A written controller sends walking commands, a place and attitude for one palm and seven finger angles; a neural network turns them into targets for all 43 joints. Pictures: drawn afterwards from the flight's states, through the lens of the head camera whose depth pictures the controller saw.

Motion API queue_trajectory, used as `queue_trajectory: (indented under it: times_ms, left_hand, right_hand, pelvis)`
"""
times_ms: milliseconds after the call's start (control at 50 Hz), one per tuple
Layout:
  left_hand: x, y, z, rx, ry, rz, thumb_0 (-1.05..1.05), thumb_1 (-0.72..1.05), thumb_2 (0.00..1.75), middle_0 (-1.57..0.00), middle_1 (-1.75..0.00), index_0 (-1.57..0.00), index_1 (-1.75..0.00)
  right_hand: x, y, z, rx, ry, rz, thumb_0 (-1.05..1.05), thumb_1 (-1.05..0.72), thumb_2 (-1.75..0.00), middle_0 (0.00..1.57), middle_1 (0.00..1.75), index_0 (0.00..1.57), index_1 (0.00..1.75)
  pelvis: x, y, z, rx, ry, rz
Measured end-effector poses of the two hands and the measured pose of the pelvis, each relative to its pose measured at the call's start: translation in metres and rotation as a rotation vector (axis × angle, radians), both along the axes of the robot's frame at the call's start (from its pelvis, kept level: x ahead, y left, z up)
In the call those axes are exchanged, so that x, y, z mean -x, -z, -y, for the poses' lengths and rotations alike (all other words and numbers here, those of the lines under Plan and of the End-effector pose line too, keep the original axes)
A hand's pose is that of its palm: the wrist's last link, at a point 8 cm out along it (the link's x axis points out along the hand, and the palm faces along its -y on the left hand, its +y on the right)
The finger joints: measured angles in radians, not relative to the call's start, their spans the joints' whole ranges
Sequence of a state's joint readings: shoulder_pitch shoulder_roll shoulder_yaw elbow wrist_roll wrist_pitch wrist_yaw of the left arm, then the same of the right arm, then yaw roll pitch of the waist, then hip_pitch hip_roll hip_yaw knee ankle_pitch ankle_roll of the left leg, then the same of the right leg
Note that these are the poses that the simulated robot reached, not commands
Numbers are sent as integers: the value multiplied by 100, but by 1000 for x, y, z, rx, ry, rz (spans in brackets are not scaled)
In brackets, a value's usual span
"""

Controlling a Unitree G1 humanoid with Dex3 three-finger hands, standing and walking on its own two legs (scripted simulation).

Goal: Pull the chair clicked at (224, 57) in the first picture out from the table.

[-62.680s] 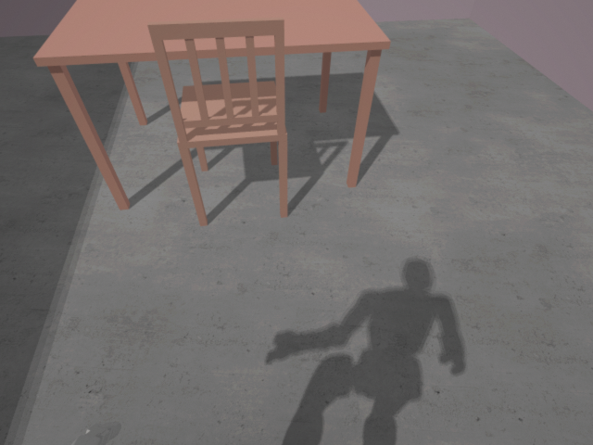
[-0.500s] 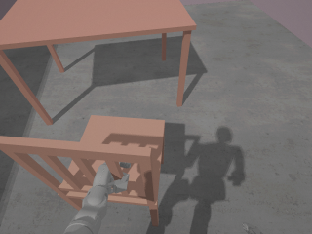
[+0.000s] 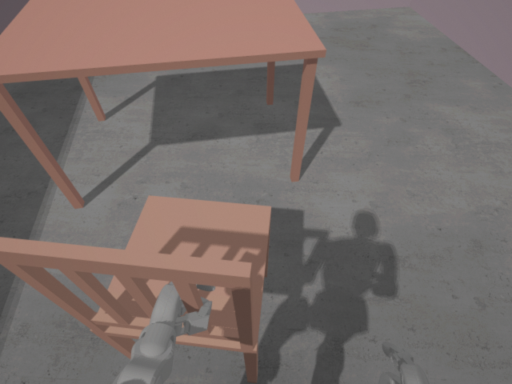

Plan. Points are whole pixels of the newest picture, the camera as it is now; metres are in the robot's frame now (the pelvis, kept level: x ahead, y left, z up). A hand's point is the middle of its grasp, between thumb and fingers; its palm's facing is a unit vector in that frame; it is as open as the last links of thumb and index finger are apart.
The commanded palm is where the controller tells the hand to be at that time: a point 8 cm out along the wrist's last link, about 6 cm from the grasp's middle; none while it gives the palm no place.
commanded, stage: open the thumb and straighten the fingers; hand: left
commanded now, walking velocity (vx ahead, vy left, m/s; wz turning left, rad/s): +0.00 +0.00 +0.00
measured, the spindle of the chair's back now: (147, 302) +0.27 +0.22 -0.09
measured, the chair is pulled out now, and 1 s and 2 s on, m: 0.69 0.69 0.69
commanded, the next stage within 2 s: draw the fingers out of the gap in 0.76 s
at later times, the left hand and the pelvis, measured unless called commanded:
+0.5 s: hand (193, 312) +0.25 +0.13 -0.08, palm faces -0.06 -0.99 -0.14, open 13.9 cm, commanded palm +0.23 +0.18 -0.05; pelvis +0.00 +0.00 -0.04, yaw +0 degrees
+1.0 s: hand (192, 321) +0.24 +0.13 -0.08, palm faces -0.07 -0.99 -0.12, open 17.4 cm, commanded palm +0.21 +0.19 -0.06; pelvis +0.01 +0.00 -0.05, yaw +1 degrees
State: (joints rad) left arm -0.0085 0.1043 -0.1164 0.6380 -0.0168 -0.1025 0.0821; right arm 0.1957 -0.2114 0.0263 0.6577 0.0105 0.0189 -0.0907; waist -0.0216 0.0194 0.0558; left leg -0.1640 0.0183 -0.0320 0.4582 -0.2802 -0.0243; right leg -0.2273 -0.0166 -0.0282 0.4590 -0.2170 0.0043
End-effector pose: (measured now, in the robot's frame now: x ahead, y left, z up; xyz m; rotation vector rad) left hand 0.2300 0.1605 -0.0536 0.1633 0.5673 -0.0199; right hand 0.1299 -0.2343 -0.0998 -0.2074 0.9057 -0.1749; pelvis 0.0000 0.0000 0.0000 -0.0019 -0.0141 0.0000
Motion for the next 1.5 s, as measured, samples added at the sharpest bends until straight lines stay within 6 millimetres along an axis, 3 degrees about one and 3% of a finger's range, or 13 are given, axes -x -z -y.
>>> queue_trajectory:
  times_ms: [180, 320, 420, 540, 720, 840, 980, 1220, 1500]
  left_hand:
    - [-4, 1, -5, 40, 9, 38, 8, 51, 73, -36, -137, -49, -145]
    - [-8, 3, -12, 18, 21, 41, 3, 2, 48, -42, -137, -48, -141]
    - [-6, 6, -18, 9, -6, 16, 2, -29, 32, -39, -121, -42, -123]
    - [-6, 6, -17, 15, 0, 14, 0, -46, 24, -29, -87, -30, -88]
    - [-5, 10, -19, 25, 11, 11, 0, -53, 20, -10, -30, -10, -30]
    - [-5, 10, -19, 20, 14, 7, -1, -53, 20, -3, -10, -3, -10]
    - [3, 13, -19, 30, 3, -11, -1, -54, 20, -2, -3, -1, -3]
    - [61, 11, -23, 24, -29, -45, -1, -54, 20, -4, -2, 0, -1]
    - [99, 8, -23, 24, -37, -52, -1, -54, 20, -1, -1, -1, -1]
  right_hand:
    - [15, 5, 20, -19, 42, 25, 1, -90, -90, 20, 30, 20, 30]
    - [16, 18, 26, -15, 43, 54, 1, -91, -90, 20, 30, 20, 30]
    - [10, 26, 20, -29, 39, 79, 1, -91, -90, 20, 30, 20, 30]
    - [-3, 29, 12, -33, 16, 116, 1, -91, -90, 20, 30, 20, 30]
    - [-19, 26, 11, -17, -9, 150, 1, -90, -90, 20, 30, 20, 30]
    - [-22, 24, 13, -3, -7, 154, 1, -90, -90, 20, 30, 20, 30]
    - [-20, 25, 14, 1, 6, 141, 1, -90, -90, 20, 30, 20, 30]
    - [-32, 23, 5, -3, 12, 187, 1, -90, -90, 20, 30, 20, 30]
    - [-42, 22, -10, -19, -9, 270, 1, -90, -90, 20, 30, 20, 30]
  pelvis:
    - [3, 12, 3, -9, 0, -88]
    - [5, 26, 0, -14, 5, -143]
    - [2, 32, -1, -15, 4, -167]
    - [-2, 38, -1, -10, -6, -182]
    - [-7, 45, 0, -4, -12, -206]
    - [-10, 47, 0, 1, -14, -217]
    - [-14, 49, 0, 3, -11, -229]
    - [-16, 55, -3, 13, -21, -235]
    - [-6, 64, -8, 22, -31, -234]
